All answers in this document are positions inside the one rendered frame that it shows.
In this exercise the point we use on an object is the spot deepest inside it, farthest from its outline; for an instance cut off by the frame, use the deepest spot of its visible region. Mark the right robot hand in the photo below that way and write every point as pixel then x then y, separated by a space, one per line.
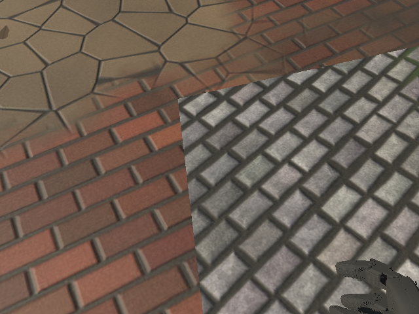
pixel 402 293

